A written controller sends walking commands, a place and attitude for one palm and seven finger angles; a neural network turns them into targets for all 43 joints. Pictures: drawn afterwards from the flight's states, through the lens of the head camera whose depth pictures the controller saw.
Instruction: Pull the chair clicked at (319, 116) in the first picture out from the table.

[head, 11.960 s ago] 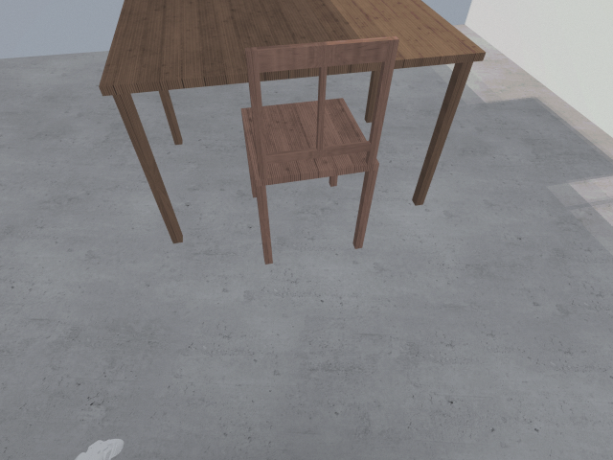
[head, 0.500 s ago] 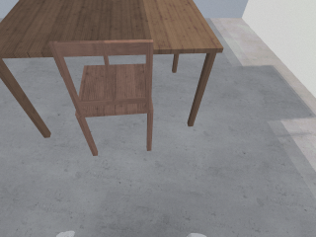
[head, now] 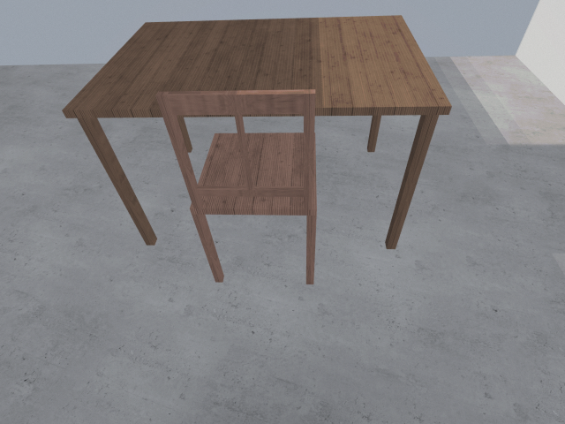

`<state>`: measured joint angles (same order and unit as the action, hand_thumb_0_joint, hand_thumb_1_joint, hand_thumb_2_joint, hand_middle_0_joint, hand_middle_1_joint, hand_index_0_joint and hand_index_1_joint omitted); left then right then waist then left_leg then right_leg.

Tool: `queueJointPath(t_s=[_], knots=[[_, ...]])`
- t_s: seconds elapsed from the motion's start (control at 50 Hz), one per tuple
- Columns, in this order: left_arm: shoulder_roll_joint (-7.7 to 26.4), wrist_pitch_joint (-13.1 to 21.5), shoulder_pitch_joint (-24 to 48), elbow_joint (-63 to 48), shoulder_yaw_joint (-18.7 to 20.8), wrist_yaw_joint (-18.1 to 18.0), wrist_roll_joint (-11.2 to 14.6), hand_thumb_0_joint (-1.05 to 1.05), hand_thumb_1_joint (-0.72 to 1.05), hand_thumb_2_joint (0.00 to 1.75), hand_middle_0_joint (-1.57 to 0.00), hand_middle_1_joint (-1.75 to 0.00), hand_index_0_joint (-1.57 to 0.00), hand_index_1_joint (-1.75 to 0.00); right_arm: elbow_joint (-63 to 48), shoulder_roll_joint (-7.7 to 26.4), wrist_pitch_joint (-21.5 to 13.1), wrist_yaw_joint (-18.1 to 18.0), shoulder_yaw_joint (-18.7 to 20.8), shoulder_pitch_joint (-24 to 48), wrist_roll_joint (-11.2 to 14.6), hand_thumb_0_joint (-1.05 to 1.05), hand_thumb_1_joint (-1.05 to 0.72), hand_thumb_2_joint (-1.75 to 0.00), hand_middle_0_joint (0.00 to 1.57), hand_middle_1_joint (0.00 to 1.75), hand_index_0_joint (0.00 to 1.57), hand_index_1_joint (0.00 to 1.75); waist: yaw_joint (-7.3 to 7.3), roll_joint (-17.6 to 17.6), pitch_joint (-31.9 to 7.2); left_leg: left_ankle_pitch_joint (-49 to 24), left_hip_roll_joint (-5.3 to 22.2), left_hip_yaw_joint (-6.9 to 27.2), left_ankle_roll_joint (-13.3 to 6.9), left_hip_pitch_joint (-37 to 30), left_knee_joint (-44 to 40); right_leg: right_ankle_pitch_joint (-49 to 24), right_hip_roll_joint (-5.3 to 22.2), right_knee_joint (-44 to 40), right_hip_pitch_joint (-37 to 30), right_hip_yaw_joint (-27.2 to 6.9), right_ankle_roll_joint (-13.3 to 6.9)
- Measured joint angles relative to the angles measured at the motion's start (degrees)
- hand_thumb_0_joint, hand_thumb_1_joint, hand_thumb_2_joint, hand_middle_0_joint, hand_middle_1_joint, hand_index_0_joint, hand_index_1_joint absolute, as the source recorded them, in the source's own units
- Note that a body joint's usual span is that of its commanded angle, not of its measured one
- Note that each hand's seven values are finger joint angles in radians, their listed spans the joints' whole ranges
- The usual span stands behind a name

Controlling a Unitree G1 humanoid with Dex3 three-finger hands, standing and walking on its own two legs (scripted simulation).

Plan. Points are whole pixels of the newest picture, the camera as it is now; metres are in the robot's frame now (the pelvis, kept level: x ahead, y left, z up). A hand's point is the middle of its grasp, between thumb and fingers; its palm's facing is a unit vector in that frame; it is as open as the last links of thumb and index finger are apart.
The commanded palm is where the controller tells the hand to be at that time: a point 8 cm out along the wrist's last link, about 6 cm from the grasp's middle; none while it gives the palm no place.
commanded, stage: take the last steps up to it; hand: left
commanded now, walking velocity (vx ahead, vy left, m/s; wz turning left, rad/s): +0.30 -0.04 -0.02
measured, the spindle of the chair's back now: (244, 154) +0.81 +0.17 -0.11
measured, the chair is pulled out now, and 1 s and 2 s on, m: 0.00 0.00 0.00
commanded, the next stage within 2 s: come to a stop and stand still in 1.00 s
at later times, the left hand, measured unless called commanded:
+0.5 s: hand out of the picture +0.15 +0.21 -0.18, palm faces +0.01 -0.98 -0.18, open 7.4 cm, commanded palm none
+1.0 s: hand (239, 349) +0.29 +0.12 -0.17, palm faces +0.05 -0.98 -0.18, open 7.3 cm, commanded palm none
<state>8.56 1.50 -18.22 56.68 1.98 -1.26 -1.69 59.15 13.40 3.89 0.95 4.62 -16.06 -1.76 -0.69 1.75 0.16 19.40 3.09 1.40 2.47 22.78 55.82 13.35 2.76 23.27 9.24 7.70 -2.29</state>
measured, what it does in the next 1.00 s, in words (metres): walks ahead: left foot, then right foot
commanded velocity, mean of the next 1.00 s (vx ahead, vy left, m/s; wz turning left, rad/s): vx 0.27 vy -0.04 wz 0.00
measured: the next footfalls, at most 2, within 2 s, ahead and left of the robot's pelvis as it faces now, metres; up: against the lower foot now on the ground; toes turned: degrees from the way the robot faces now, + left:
left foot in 0.18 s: +0.04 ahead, +0.16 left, +0.00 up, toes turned +4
right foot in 0.60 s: +0.30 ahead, -0.12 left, +0.00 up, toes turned -10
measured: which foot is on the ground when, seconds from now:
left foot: up 0.00-0.16, down 0.18-0.62, up 0.64-1.00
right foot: down 0.00-0.18, up 0.20-0.58, down 0.60-1.00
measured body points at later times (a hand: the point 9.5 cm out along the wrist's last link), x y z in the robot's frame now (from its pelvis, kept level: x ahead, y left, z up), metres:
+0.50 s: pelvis +0.11 +0.02 -0.01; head +0.13 +0.02 +0.44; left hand +0.15 +0.26 -0.16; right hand +0.04 -0.20 -0.16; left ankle +0.00 +0.15 -0.75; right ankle +0.21 -0.11 -0.70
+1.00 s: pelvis +0.28 -0.05 +0.00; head +0.30 -0.06 +0.45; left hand +0.29 +0.17 -0.16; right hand +0.34 -0.28 -0.16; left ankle +0.34 +0.09 -0.70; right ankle +0.26 -0.11 -0.75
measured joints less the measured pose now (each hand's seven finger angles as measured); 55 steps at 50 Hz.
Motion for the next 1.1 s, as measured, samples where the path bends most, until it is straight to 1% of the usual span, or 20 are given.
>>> queueJointPath(t_s=[0.1, 0.16, 0.18, 0.22, 0.24, 0.3, 0.38, 0.42, 0.48, 0.58, 0.6, 0.62, 0.66, 0.68, 0.7, 0.74, 0.82, 0.9, 1.0, 1.1], knots=[[0.77, -0.02, -4.28, 3.70, 0.31, 0.55, -0.42, 0.00, 0.91, 0.90, -0.20, -0.30, -0.21, -0.30, -0.08, -1.20, -1.63, -0.02, -0.78, 2.03, 0.32, 0.01, -0.91, -0.89, 0.19, 0.30, 0.19, 0.30, -2.43, -1.71, -0.45, 3.52, 0.16, -3.43, -1.31, -5.57, -14.89, -0.04, 0.67, -0.95, -0.27, 0.06, 0.94], [1.11, -0.64, -6.85, 6.12, 0.61, 0.81, 0.13, 0.01, 0.91, 0.90, -0.20, -0.30, -0.21, -0.30, -0.75, -2.07, -3.88, -0.42, -1.69, 2.88, 0.61, 0.01, -0.91, -0.89, 0.19, 0.30, 0.19, 0.30, -2.98, -1.89, -0.68, 0.04, -0.30, -5.22, -2.02, -11.32, -27.10, 2.29, 0.45, 2.68, 0.87, 0.09, 2.13], [1.16, -1.00, -7.63, 6.85, 0.63, 0.95, 0.37, 0.01, 0.91, 0.90, -0.20, -0.30, -0.20, -0.30, -0.91, -2.39, -4.77, -0.69, -1.84, 3.10, 0.59, 0.01, -0.91, -0.89, 0.19, 0.30, 0.19, 0.30, -2.68, -1.74, -0.85, -1.09, -0.28, -4.75, -2.70, -12.09, -29.04, 4.99, 0.32, 6.20, 2.35, -0.01, 2.26], [1.88, -2.35, -7.96, 8.53, 0.80, 1.18, 0.28, 0.01, 0.91, 0.90, -0.20, -0.30, -0.20, -0.30, -0.91, -4.28, -5.46, -1.09, -2.34, 3.24, 0.43, 0.01, -0.91, -0.89, 0.20, 0.30, 0.20, 0.30, -2.26, -3.79, -0.39, -1.32, -1.25, -5.74, -2.94, -12.76, -27.44, 10.70, 0.94, 16.53, 6.08, -2.10, 2.06], [2.08, -2.85, -7.98, 9.02, 0.93, 1.34, 0.07, 0.01, 0.91, 0.90, -0.20, -0.30, -0.20, -0.30, -1.03, -4.98, -5.74, -1.43, -2.47, 2.65, 0.42, 0.00, -0.91, -0.89, 0.20, 0.30, 0.20, 0.30, -1.93, -4.28, -0.52, -1.19, -1.38, -6.11, -2.91, -13.82, -28.02, 11.24, 0.87, 21.62, 8.25, -2.68, 2.00], [2.27, -3.25, -6.39, 9.29, 1.21, 2.07, -0.22, 0.01, 0.91, 0.90, -0.20, -0.30, -0.20, -0.30, -0.64, -4.94, -6.37, -2.43, -2.39, 0.16, 0.55, 0.00, -0.94, -0.89, 0.20, 0.30, 0.20, 0.30, -0.70, -4.21, -0.77, -2.03, -1.52, -6.01, -2.75, -17.42, -32.25, 7.66, 1.23, 31.99, 14.34, -3.04, 2.42], [2.58, -2.34, -2.22, 7.00, 1.55, 2.59, -0.10, 0.01, 0.91, 0.90, -0.20, -0.30, -0.20, -0.30, 1.57, -5.05, -6.72, -2.62, -2.87, -3.25, 0.74, 0.00, -0.94, -0.89, 0.20, 0.30, 0.20, 0.30, -0.39, -4.18, 0.25, -3.09, -1.90, -5.95, -2.58, -21.67, -37.46, 1.73, 2.60, 35.55, 20.64, -3.88, 3.59], [2.69, -2.18, 0.24, 5.81, 1.65, 2.64, 0.02, 0.01, 0.91, 0.90, -0.20, -0.30, -0.20, -0.30, 2.69, -5.40, -6.79, -2.68, -3.03, -4.85, 0.75, 0.00, -0.93, -0.89, 0.20, 0.30, 0.20, 0.30, -0.11, -4.14, 0.94, -2.77, -1.90, -6.06, -2.19, -23.35, -38.81, 0.18, 3.17, 34.29, 22.60, -3.89, 3.98], [2.65, -2.13, 4.04, 4.35, 1.64, 2.74, 0.29, 0.01, 0.91, 0.90, -0.20, -0.30, -0.20, -0.30, 4.02, -5.80, -6.65, -2.67, -3.01, -6.84, 0.48, 0.00, -0.92, -0.89, 0.20, 0.30, 0.20, 0.30, 0.91, -3.53, 2.12, -1.18, -1.37, -6.38, -1.22, -25.47, -39.30, -0.89, 3.51, 27.91, 23.30, -2.97, 3.94], [2.66, -0.87, 9.17, 2.13, 1.61, 3.02, 0.57, 0.01, 0.91, 0.90, -0.20, -0.30, -0.20, -0.30, 5.90, -5.56, -6.03, -2.39, -2.65, -9.30, 0.18, 0.00, -0.91, -0.89, 0.20, 0.30, 0.20, 0.30, 3.18, -1.33, 3.83, 5.27, 1.17, -7.01, 1.38, -27.33, -34.24, -1.54, 1.61, 14.14, 18.41, -0.58, 1.98], [2.89, 0.03, 9.75, 1.61, 1.65, 3.05, 0.46, 0.01, 0.91, 0.90, -0.20, -0.30, -0.20, -0.30, 6.34, -5.60, -5.88, -2.25, -2.60, -9.90, 0.34, 0.01, -0.91, -0.89, 0.20, 0.30, 0.20, 0.30, 3.18, -1.16, 3.99, 7.61, 1.83, -6.88, 1.38, -26.33, -30.02, -3.72, 1.03, 11.83, 16.61, -0.27, 0.81], [2.84, 1.06, 10.56, 1.32, 1.87, 2.84, 0.26, 0.01, 0.91, 0.90, -0.20, -0.30, -0.20, -0.30, 6.89, -5.55, -5.55, -2.04, -2.55, -9.65, 0.68, 0.01, -0.91, -0.89, 0.20, 0.30, 0.20, 0.30, 2.89, -0.72, 4.57, 8.97, 2.82, -6.57, 0.29, -23.47, -22.31, -4.79, 0.47, 13.43, 16.85, 0.09, -0.56], [2.41, 2.27, 11.48, 0.84, 1.78, 2.35, 0.64, 0.00, 0.91, 0.90, -0.20, -0.30, -0.20, -0.30, 7.00, -5.12, -4.56, -1.76, -2.47, -8.09, 1.33, 0.01, -0.91, -0.89, 0.20, 0.30, 0.20, 0.30, 2.78, -0.03, 5.82, 10.35, 2.45, -3.06, -2.30, -15.15, -2.59, -1.46, -0.28, 16.20, 16.11, 0.87, -2.12], [2.08, 2.37, 11.45, 0.79, 1.63, 2.14, 0.75, 0.00, 0.91, 0.90, -0.20, -0.30, -0.20, -0.30, 6.77, -4.82, -4.33, -1.64, -2.25, -7.18, 1.44, 0.01, -0.91, -0.89, 0.20, 0.30, 0.20, 0.30, 2.62, 0.18, 6.03, 9.19, 2.03, -2.23, -3.24, -11.18, 5.12, -0.29, -0.69, 15.58, 14.82, 1.11, -2.45], [1.72, 2.27, 11.13, 0.88, 1.46, 1.90, 0.82, 0.00, 0.91, 0.90, -0.20, -0.30, -0.20, -0.30, 6.41, -4.48, -4.21, -1.55, -2.03, -6.12, 1.37, 0.01, -0.91, -0.89, 0.20, 0.30, 0.20, 0.30, 2.45, 0.32, 5.93, 7.07, 1.84, -2.06, -3.82, -7.48, 10.51, 0.12, -1.12, 14.17, 13.42, 1.23, -2.61], [0.90, 1.92, 10.00, 1.53, 1.02, 1.42, 0.81, 0.00, 0.91, 0.90, -0.20, -0.30, -0.20, -0.30, 5.10, -3.75, -4.12, -1.50, -1.64, -3.84, 0.97, 0.01, -0.91, -0.89, 0.20, 0.30, 0.20, 0.30, 2.43, 0.63, 5.29, 2.35, 2.13, -2.46, -4.09, -1.21, 15.02, -0.86, -1.97, 10.19, 10.51, 1.45, -2.49], [0.27, 1.69, 7.01, 3.31, 1.13, 0.36, 0.71, 0.00, 0.94, 0.90, -0.20, -0.30, -0.21, -0.30, 2.02, -3.18, -4.30, -1.33, -1.24, -0.22, 0.35, 0.01, -0.91, -0.89, 0.20, 0.30, 0.19, 0.30, 2.68, 0.81, 2.98, -3.32, 3.01, -3.11, -3.23, 6.28, 11.16, -2.33, -3.47, 2.65, 5.38, 2.03, -3.05], [0.16, 1.97, 4.17, 4.78, 0.83, 0.52, 0.45, 0.00, 0.94, 0.90, -0.20, -0.30, -0.21, -0.30, 0.48, -3.50, -4.23, -0.97, -1.22, 2.22, 0.29, 0.00, -0.91, -0.89, 0.19, 0.30, 0.19, 0.30, 1.92, 0.40, 1.10, -5.50, 3.46, -3.76, -2.28, 8.03, 2.81, -2.27, -4.57, -1.95, 1.48, 2.46, -3.35], [-0.97, 2.54, 1.06, 6.23, 0.25, 0.71, 0.26, 0.00, 0.92, 0.90, -0.20, -0.30, -0.20, -0.30, 0.41, -3.84, -4.47, -0.73, -1.54, 4.96, 0.47, 0.00, -0.92, -0.89, 0.19, 0.30, 0.19, 0.30, -0.15, -0.12, 0.72, -4.95, 2.95, -4.37, -2.07, 5.46, -8.68, -0.50, -5.31, -4.13, -2.07, 2.66, -2.96], [-1.90, 2.23, -1.93, 8.07, -0.07, 0.56, 0.24, 0.00, 0.91, 0.90, -0.20, -0.30, -0.20, -0.30, 0.74, -4.88, -5.40, -0.75, -2.42, 7.18, 0.66, 0.00, -0.92, -0.89, 0.19, 0.30, 0.19, 0.30, -2.12, -1.22, 1.51, -4.62, 0.96, -5.71, -2.79, -0.47, -19.34, 3.52, -4.72, -2.04, -4.41, 2.57, -1.62]])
